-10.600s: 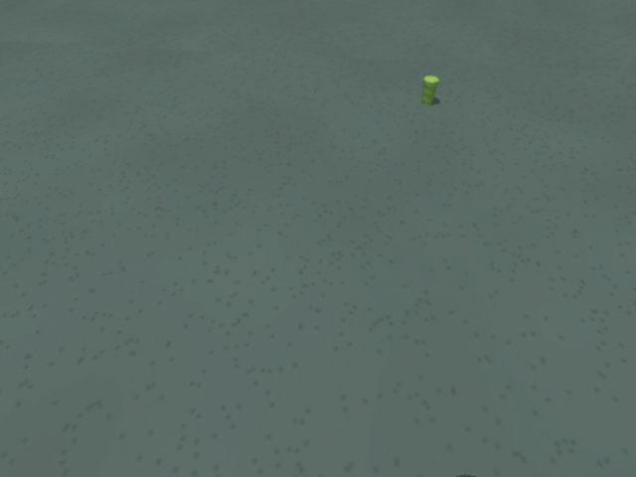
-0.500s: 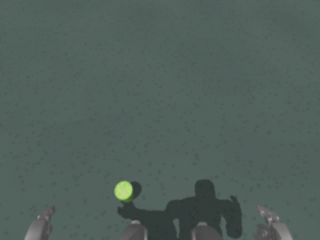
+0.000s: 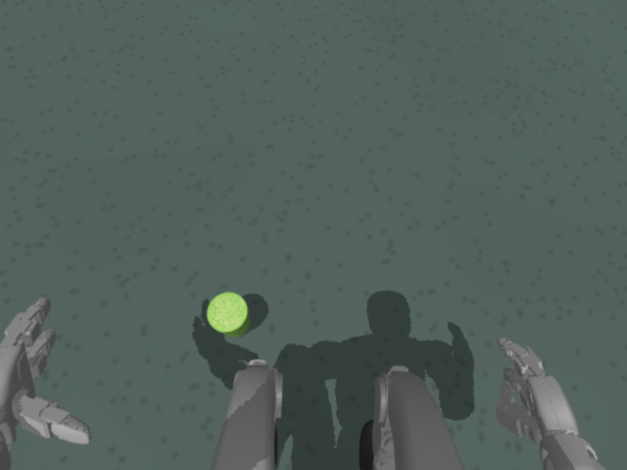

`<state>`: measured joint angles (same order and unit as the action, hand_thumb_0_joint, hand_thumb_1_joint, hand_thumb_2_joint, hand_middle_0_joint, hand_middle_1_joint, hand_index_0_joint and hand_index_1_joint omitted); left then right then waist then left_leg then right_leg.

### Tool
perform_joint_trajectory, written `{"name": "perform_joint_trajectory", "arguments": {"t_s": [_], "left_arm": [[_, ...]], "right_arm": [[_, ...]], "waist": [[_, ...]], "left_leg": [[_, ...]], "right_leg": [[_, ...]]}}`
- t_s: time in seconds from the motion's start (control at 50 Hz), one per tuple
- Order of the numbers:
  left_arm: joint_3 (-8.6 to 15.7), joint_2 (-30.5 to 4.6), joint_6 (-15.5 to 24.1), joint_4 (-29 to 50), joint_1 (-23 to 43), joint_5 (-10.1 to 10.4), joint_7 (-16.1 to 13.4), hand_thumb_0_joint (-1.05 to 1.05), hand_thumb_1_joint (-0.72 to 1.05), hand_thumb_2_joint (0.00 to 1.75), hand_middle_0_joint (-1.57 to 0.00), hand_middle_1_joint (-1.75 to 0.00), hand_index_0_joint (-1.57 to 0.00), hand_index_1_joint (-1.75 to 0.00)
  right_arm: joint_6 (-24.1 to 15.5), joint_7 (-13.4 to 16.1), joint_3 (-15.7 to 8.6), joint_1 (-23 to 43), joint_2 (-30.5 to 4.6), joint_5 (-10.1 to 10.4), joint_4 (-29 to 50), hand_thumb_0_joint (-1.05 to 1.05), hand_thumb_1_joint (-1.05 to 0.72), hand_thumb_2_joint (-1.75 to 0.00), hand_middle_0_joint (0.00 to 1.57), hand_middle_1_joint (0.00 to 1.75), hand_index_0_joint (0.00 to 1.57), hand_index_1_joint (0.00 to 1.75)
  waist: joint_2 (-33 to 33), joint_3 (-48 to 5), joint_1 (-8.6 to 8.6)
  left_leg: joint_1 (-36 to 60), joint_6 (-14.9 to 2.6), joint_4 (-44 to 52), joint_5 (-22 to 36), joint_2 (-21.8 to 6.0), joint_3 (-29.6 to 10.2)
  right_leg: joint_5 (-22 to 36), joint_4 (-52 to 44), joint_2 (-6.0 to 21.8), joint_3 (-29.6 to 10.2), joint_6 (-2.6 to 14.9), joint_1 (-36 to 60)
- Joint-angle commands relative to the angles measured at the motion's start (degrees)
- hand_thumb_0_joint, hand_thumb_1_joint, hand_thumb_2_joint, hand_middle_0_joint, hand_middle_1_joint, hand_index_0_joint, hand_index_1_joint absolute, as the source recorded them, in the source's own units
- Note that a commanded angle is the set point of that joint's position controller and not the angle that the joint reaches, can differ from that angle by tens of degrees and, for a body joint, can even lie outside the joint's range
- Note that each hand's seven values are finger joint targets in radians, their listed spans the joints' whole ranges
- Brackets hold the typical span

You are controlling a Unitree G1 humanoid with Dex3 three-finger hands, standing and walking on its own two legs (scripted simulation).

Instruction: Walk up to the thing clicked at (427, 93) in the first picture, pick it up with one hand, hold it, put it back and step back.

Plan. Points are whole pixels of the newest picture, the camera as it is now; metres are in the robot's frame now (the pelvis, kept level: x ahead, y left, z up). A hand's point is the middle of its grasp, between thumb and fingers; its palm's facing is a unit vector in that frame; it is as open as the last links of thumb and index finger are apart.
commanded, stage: go down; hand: left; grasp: from the side
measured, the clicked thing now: (232, 318) +0.39 +0.22 -0.50
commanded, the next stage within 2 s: approach in 1.92 s
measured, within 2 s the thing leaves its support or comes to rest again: neither
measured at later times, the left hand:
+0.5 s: hand (71, 344) +0.27 +0.38 -0.15, palm faces +0.16 -0.97 -0.20, open 17.3 cm
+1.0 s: hand (72, 333) +0.29 +0.40 -0.18, palm faces +0.19 -0.97 -0.16, open 17.4 cm
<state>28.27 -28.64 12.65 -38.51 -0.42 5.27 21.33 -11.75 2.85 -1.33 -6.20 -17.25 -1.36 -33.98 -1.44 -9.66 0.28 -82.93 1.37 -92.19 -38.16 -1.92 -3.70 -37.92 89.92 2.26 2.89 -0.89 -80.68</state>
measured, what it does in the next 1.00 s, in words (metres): lowers itself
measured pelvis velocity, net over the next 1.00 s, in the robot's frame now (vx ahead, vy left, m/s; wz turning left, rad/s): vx -0.05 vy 0.00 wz -0.06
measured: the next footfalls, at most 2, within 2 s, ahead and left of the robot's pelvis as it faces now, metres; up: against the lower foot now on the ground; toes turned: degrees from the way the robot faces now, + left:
none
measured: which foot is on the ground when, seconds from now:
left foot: down 0.00-1.00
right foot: down 0.00-1.00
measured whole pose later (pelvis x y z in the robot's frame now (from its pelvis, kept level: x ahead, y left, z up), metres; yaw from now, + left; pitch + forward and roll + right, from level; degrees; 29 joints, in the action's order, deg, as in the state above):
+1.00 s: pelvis -0.05 +0.00 -0.16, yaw -3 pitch +32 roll -6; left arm 45.5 -43.5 22.5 -54.5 22.5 10.9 37.4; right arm -11.0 2.9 3.3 -2.8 -19.6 -2.5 -38.6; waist -2.0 -6.5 1.5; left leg -115.5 2.0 -122.3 -39.7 -1.5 -7.4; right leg -38.8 118.6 1.5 4.1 -0.5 -112.3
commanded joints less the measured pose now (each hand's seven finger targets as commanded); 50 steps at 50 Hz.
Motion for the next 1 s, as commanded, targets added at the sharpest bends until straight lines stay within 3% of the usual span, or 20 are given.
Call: {"name": "perform_joint_trajectory", "arguments": {"t_s": [0.0, 0.02, 0.04, 0.08, 0.16, 0.22, 0.3, 0.32, 0.36, 0.4, 0.42, 0.48, 0.58, 0.66, 0.68, 0.76, 0.82, 0.86, 0.92, 0.98], "left_arm": [[9.11, -17.33, 5.42, 5.86, 0.28, 2.52, 2.17, 0.0, -0.6, 0.09, -0.06, -0.12, -0.06, -0.13], [11.04, -18.7, 5.08, 4.17, -0.96, 2.81, 2.28, 0.0, -0.61, 0.1, -0.07, -0.13, -0.06, -0.14], [10.1, -18.62, 5.14, 7.66, 1.58, 3.06, 2.68, 0.0, -0.61, 0.11, -0.06, -0.13, -0.06, -0.14], [12.88, -22.81, 4.67, 6.38, 2.53, 2.91, 2.61, 0.0, -0.59, 0.12, -0.06, -0.14, -0.06, -0.15], [14.61, -23.09, 5.87, 5.26, 7.06, 4.44, 3.63, 0.0, -0.58, 0.12, -0.06, -0.15, -0.06, -0.15], [14.42, -23.67, 7.82, 2.18, 13.22, 4.97, 5.1, 0.0, -0.55, 0.11, -0.06, -0.15, -0.06, -0.14], [13.08, -24.88, 10.18, -1.06, 19.39, 4.48, 7.77, 0.0, -0.54, 0.09, -0.07, -0.15, -0.07, -0.14], [14.68, -27.3, 10.6, -0.27, 19.73, 4.24, 8.03, 0.0, -0.55, 0.08, -0.07, -0.15, -0.08, -0.14], [14.59, -28.63, 11.03, 0.17, 20.88, 4.37, 8.87, 0.0, -0.54, 0.08, -0.07, -0.13, -0.07, -0.13], [16.49, -31.38, 11.31, 1.68, 21.57, 4.54, 9.16, 0.0, -0.56, 0.07, -0.07, -0.13, -0.08, -0.12], [16.6, -31.04, 11.06, -1.24, 19.66, 4.68, 9.36, 0.0, -0.58, 0.06, -0.08, -0.12, -0.08, -0.12], [18.44, -32.58, 10.91, -0.12, 18.82, 5.41, 9.33, 0.0, -0.56, 0.08, -0.07, -0.13, -0.07, -0.13], [19.23, -31.86, 10.4, -2.76, 17.4, 6.79, 10.13, 0.0, -0.55, 0.09, -0.06, -0.12, -0.06, -0.12], [18.44, -30.46, 11.62, -4.65, 20.69, 7.65, 11.72, 0.0, -0.57, 0.08, -0.06, -0.11, -0.06, -0.11], [19.44, -31.59, 12.31, -3.19, 21.8, 7.84, 12.12, 0.0, -0.56, 0.08, -0.06, -0.11, -0.06, -0.11], [19.76, -32.81, 13.97, -3.73, 25.25, 7.85, 14.07, 0.0, -0.56, 0.09, -0.05, -0.11, -0.05, -0.11], [20.77, -35.44, 14.34, -4.57, 28.02, 7.58, 14.93, 0.0, -0.55, 0.09, -0.05, -0.1, -0.04, -0.1], [22.55, -38.23, 14.26, -5.36, 28.06, 7.57, 15.08, 0.0, -0.56, 0.1, -0.05, -0.09, -0.04, -0.1], [22.56, -38.86, 13.4, -6.46, 27.87, 7.62, 15.54, 0.0, -0.53, 0.11, -0.04, -0.1, -0.03, -0.11], [23.77, -41.43, 12.61, -6.28, 27.78, 7.82, 15.83, 0.0, -0.51, 0.11, -0.05, -0.1, -0.04, -0.1]], "right_arm": [[-1.6, 0.47, -3.9, -3.79, -10.41, 0.35, 4.19, 0.0, -0.9, -0.9, 0.2, 0.3, 0.2, 0.3], [-1.47, 0.55, -4.07, -3.3, -11.09, 0.35, 4.44, 0.0, -0.9, -0.9, 0.2, 0.3, 0.2, 0.3], [-1.22, 0.54, -3.91, -3.84, -10.67, 0.39, 3.37, 0.0, -0.9, -0.9, 0.2, 0.3, 0.2, 0.3], [-0.82, 0.62, -3.82, -3.14, -11.02, 0.52, 3.96, 0.0, -0.9, -0.9, 0.2, 0.3, 0.2, 0.3], [-0.49, 0.68, -3.34, -2.54, -10.48, 0.72, 3.44, 0.0, -0.9, -0.9, 0.2, 0.3, 0.2, 0.3], [-1.06, 0.67, -2.99, -2.47, -10.29, 0.52, 2.41, 0.0, -0.9, -0.9, 0.2, 0.3, 0.2, 0.3], [-1.4, 0.75, -2.72, -3.23, -11.02, 0.28, 1.05, 0.0, -0.89, -0.9, 0.2, 0.3, 0.2, 0.3], [-1.37, 0.88, -2.7, -2.89, -11.85, 0.2, 1.76, 0.0, -0.89, -0.9, 0.2, 0.3, 0.2, 0.3], [-1.36, 0.86, -2.25, -3.24, -11.82, 0.16, 1.57, 0.0, -0.89, -0.9, 0.2, 0.3, 0.2, 0.3], [-1.36, 0.95, -2.11, -3.7, -12.6, 0.28, 1.33, 0.0, -0.9, -0.9, 0.2, 0.3, 0.2, 0.3], [-1.42, 1.06, -1.78, -3.27, -12.52, 0.27, 1.33, 0.0, -0.91, -0.9, 0.2, 0.3, 0.2, 0.3], [-1.28, 1.23, -1.47, -3.02, -13.32, 0.56, 1.24, 0.0, -0.9, -0.9, 0.2, 0.3, 0.2, 0.3], [-0.83, 1.17, -1.21, -2.86, -13.55, 0.96, 0.85, 0.0, -0.91, -0.9, 0.2, 0.3, 0.2, 0.3], [-1.03, 0.87, -1.34, -3.22, -13.76, 0.72, 0.3, 0.0, -0.91, -0.91, 0.2, 0.3, 0.2, 0.3], [-1.18, 0.82, -1.43, -3.21, -14.15, 0.64, 0.03, 0.0, -0.91, -0.91, 0.2, 0.3, 0.2, 0.3], [-1.43, 0.86, -1.48, -3.67, -15.04, -0.1, -0.94, 0.0, -0.92, -0.91, 0.2, 0.3, 0.2, 0.3], [-1.47, 0.9, -1.06, -3.69, -15.35, -0.49, -1.1, 0.0, -0.92, -0.91, 0.2, 0.3, 0.2, 0.3], [-1.19, 0.88, -0.69, -3.98, -15.28, -0.69, -1.22, 0.0, -0.92, -0.91, 0.2, 0.3, 0.2, 0.3], [-1.01, 0.96, -0.46, -3.0, -15.38, -0.66, -0.62, 0.0, -0.92, -0.91, 0.2, 0.3, 0.2, 0.3], [-0.93, 0.85, 0.01, -2.57, -15.31, -0.64, -0.67, 0.0, -0.91, -0.91, 0.2, 0.3, 0.2, 0.3]], "waist": [[10.26, -30.81, -3.47], [9.3, -31.65, -3.97], [9.77, -32.35, -3.84], [7.08, -32.17, -3.65], [3.64, -31.92, -2.21], [3.33, -28.01, -0.64], [8.6, -25.48, -0.25], [10.15, -27.3, -0.78], [10.49, -29.14, -1.09], [11.9, -31.62, -2.12], [11.61, -30.4, -1.91], [13.37, -31.78, -3.16], [12.23, -29.14, -2.85], [10.35, -27.53, -0.79], [11.39, -29.14, -1.16], [13.09, -31.19, -0.41], [13.06, -32.26, -0.17], [11.47, -33.43, -1.18], [10.4, -31.82, -1.75], [10.44, -31.72, -2.66]], "left_leg": [[19.98, -1.56, 8.4, 24.9, 1.02, 0.0], [19.56, -1.64, 7.91, 24.96, 0.93, -0.25], [19.06, -1.75, 7.02, 25.26, 1.02, -0.05], [14.61, -2.2, 5.86, 22.27, 1.18, 0.51], [8.02, -3.16, 1.3, 20.17, 1.22, 1.02], [1.5, -3.27, -0.74, 12.85, 1.02, 1.19], [0.21, -2.52, -0.89, 4.53, 0.49, 0.41], [2.44, -2.31, -0.3, 4.66, 0.34, -0.17], [1.64, -2.23, -0.86, 4.07, 0.4, 0.06], [2.9, -2.04, -0.64, 4.91, 0.31, -0.31], [1.64, -2.06, -1.19, 4.66, 0.29, -0.34], [2.9, -1.84, -1.55, 6.33, 0.18, -1.08], [0.32, -1.91, -3.58, 8.61, 0.24, -1.64], [-3.04, -2.3, -6.99, 9.01, 0.27, -1.06], [-1.8, -2.22, -7.54, 10.42, 0.25, -1.3], [0.42, -1.92, -9.73, 12.87, -0.02, -2.02], [-1.57, -2.03, -11.06, 11.39, 0.26, -1.5], [-4.43, -2.27, -12.07, 10.02, 0.6, -0.27], [-7.22, -2.55, -12.16, 5.13, 0.66, 0.33], [-10.2, -2.76, -13.41, 4.08, 0.76, 1.36]], "right_leg": [[18.0, -4.29, -2.07, -0.47, 3.09, 6.88], [18.14, -3.63, -2.11, -0.27, 3.08, 6.78], [18.6, -3.46, -2.06, -0.48, 3.05, 6.51], [17.23, -3.78, -2.09, -1.18, 2.72, 8.13], [16.56, -1.96, -2.23, -1.81, 2.12, 7.05], [10.47, -1.01, -2.19, -2.71, 2.03, 3.74], [3.72, 1.57, -2.42, -1.97, 2.7, -4.51], [4.23, 2.38, -2.44, -1.42, 2.83, -5.1], [3.69, 2.81, -2.42, -1.42, 2.79, -4.52], [4.44, 4.29, -2.61, -0.53, 2.88, -5.13], [4.29, 5.09, -2.71, -0.23, 2.91, -6.17], [6.17, 7.84, -2.74, 0.75, 3.17, -7.93], [7.15, 10.14, -2.73, 1.53, 3.33, -11.18], [7.65, 11.48, -2.77, 1.51, 3.18, -12.5], [8.64, 12.54, -2.68, 1.54, 3.36, -13.23], [9.97, 15.04, -2.49, 1.86, 3.4, -15.97], [9.15, 16.04, -2.44, 1.84, 3.31, -15.56], [8.09, 15.84, -2.55, 1.59, 3.13, -13.01], [4.68, 15.34, -2.78, 1.54, 2.91, -13.74], [3.47, 15.51, -2.85, 0.93, 2.78, -12.56]]}}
